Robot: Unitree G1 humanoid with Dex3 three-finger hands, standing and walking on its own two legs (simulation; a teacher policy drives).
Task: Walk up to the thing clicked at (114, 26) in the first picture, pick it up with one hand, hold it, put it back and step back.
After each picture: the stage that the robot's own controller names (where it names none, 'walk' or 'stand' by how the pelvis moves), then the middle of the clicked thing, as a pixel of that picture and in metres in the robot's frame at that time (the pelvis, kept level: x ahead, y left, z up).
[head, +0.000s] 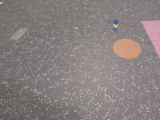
stand; (115, 24) +1.65 -0.43 -0.72
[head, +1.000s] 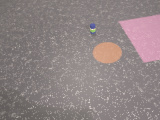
walk; (92, 28) +1.56 -0.02 -0.70
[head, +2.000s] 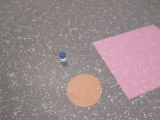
walk; (62, 57) +1.01 +0.24 -0.70
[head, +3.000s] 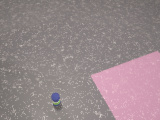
walk; (55, 99) +0.58 +0.19 -0.70
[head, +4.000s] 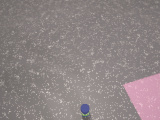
walk; (85, 110) +0.44 +0.01 -0.68
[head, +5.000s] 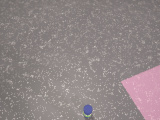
stand; (87, 111) +0.40 -0.05 -0.68
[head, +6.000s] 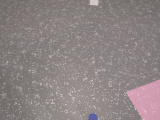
stand; out of the picture +0.41 -0.06 -0.72
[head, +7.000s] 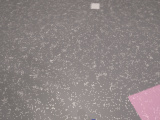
stand; out of the picture +0.38 -0.05 -0.72
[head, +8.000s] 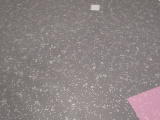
stand; out of the picture +0.38 -0.04 -0.72
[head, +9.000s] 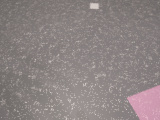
stand; out of the picture +0.37 -0.04 -0.72
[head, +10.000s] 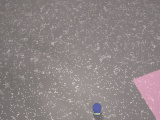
go down; (96, 109) +0.39 -0.04 -0.68
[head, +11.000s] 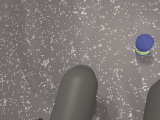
go down; (143, 45) +0.47 -0.12 -0.28
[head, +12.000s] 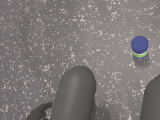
close in; (139, 48) +0.48 -0.11 -0.26
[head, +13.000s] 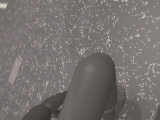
close in; out of the picture +0.47 -0.14 -0.23
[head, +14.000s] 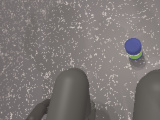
go down; (133, 49) +0.48 -0.11 -0.26
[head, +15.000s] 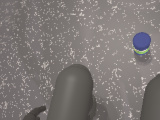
go down; (141, 44) +0.47 -0.12 -0.27
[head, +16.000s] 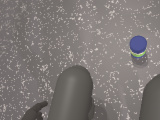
go down; (137, 47) +0.47 -0.11 -0.27
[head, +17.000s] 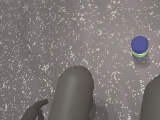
go down; (139, 48) +0.47 -0.11 -0.27
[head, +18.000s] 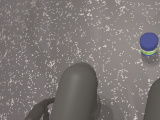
close in; (148, 45) +0.47 -0.12 -0.25
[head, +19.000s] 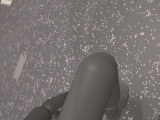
go down; out of the picture +0.48 -0.14 -0.25
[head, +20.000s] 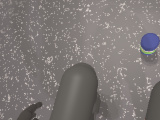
go down; (148, 45) +0.46 -0.12 -0.29
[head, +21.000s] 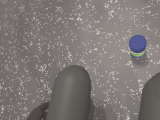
go down; (137, 47) +0.47 -0.11 -0.26
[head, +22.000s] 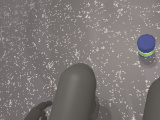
go down; (145, 46) +0.47 -0.12 -0.25
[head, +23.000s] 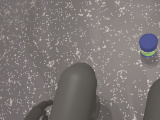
go down; (148, 46) +0.47 -0.12 -0.25
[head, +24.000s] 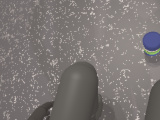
go down; (152, 44) +0.47 -0.13 -0.25
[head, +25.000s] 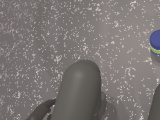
go down; (159, 43) +0.47 -0.13 -0.25
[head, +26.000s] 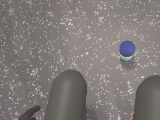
go down; (126, 51) +0.47 -0.10 -0.29
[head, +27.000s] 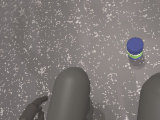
go down; (134, 49) +0.47 -0.11 -0.26
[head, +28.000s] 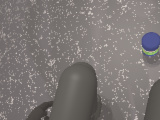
go down; (150, 45) +0.47 -0.13 -0.25
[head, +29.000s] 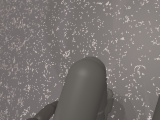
go down; out of the picture +0.47 -0.14 -0.24
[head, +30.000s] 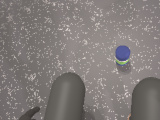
go down; (122, 56) +0.47 -0.10 -0.30
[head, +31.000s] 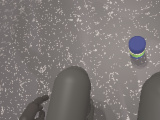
go down; (136, 48) +0.47 -0.12 -0.26
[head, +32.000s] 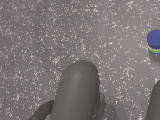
go down; (156, 43) +0.47 -0.13 -0.24
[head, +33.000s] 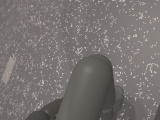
go down; out of the picture +0.47 -0.15 -0.24
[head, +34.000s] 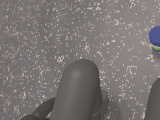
close; (159, 39) +0.47 -0.13 -0.25
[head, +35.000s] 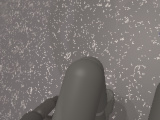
go down; out of the picture +0.47 -0.14 -0.23
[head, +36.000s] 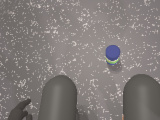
go down; (112, 55) +0.47 -0.09 -0.30
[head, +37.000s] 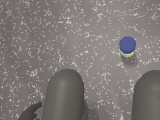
go down; (127, 48) +0.47 -0.11 -0.26
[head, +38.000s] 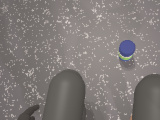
close in; (126, 51) +0.47 -0.11 -0.28
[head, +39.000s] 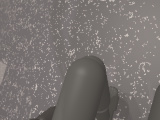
hold; out of the picture +0.47 -0.15 -0.25
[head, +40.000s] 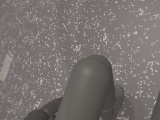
stand; out of the picture +0.46 -0.16 -0.25
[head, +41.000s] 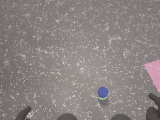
stand; (102, 94) +0.42 -0.07 -0.57
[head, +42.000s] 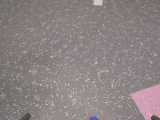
stand; out of the picture +0.39 -0.04 -0.65
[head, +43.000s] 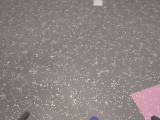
stand; out of the picture +0.39 -0.04 -0.66
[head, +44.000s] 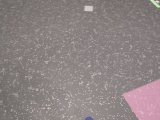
stand; out of the picture +0.42 -0.03 -0.71
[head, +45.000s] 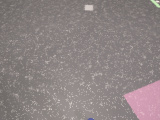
stand; out of the picture +0.40 -0.05 -0.72
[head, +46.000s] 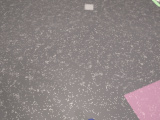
stand; out of the picture +0.39 -0.05 -0.72
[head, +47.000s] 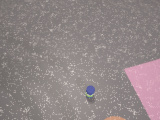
walk; (89, 92) +0.52 -0.09 -0.70
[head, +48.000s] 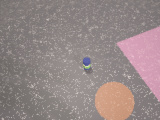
walk; (86, 63) +0.80 +0.00 -0.69
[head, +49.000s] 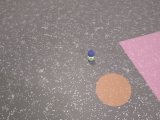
stand; (91, 56) +1.02 -0.06 -0.70
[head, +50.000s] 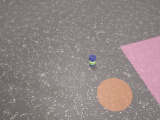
stand; (92, 60) +1.00 -0.08 -0.72
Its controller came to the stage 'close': yes
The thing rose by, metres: 0.00
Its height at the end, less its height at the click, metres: +0.00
